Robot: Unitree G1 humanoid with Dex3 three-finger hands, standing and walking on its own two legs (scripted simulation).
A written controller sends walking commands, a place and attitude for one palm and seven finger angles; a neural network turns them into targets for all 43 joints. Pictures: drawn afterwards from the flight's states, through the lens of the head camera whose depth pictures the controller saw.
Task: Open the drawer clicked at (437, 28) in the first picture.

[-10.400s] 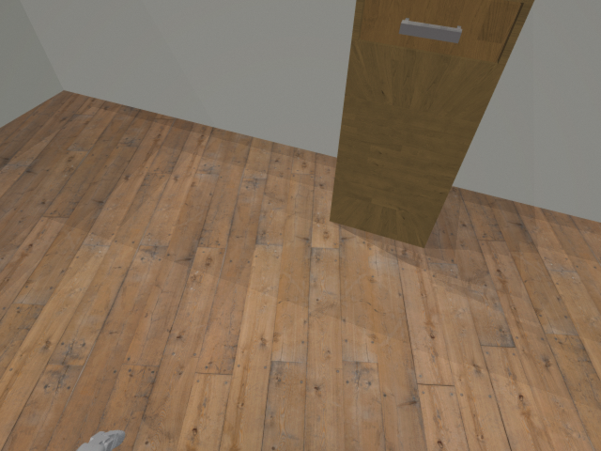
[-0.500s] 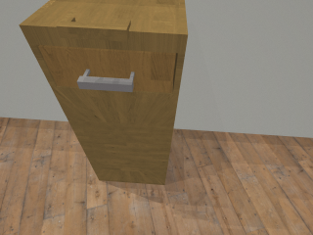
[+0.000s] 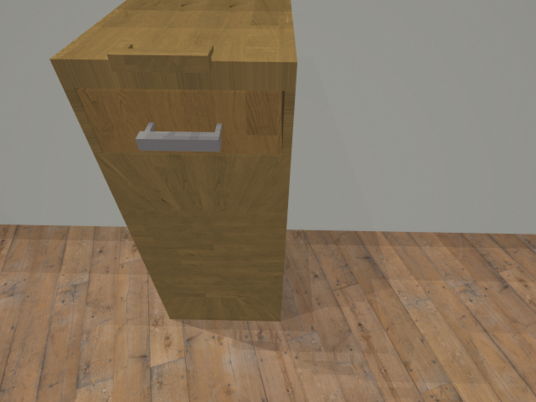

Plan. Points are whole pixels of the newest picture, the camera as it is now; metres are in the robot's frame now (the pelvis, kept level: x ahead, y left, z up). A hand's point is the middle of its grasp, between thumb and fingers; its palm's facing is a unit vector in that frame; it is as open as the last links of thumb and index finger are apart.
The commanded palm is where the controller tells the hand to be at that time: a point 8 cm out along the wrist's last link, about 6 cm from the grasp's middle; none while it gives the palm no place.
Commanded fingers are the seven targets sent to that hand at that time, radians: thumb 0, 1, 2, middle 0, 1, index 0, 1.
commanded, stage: come to a stop and stand still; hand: left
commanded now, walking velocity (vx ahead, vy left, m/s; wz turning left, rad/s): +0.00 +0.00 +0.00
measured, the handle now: (182, 134) +0.56 +0.21 +0.12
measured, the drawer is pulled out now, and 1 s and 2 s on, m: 0.00 0.00 0.00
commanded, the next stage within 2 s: look again from close up in 0.84 s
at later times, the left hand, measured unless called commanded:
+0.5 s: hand out of the picture -0.07 +0.20 -0.17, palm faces +0.03 -0.99 -0.16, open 7.4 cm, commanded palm none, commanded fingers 0.00 0.90 0.90 -0.20 -0.30 -0.20 -0.30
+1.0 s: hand out of the picture -0.07 +0.20 -0.17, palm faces +0.05 -0.99 -0.12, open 7.4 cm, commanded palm none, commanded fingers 0.00 0.90 0.90 -0.20 -0.30 -0.20 -0.30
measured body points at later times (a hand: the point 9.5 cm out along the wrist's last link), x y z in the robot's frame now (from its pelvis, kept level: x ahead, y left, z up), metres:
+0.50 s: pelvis -0.05 +0.04 +0.01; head -0.06 +0.04 +0.46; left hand -0.07 +0.26 -0.15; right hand -0.09 -0.18 -0.15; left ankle -0.01 +0.11 -0.73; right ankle +0.02 -0.07 -0.72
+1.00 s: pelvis -0.05 +0.05 +0.01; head -0.06 +0.06 +0.46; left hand -0.07 +0.25 -0.16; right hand -0.04 -0.17 -0.15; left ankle -0.01 +0.11 -0.73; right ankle +0.02 -0.07 -0.73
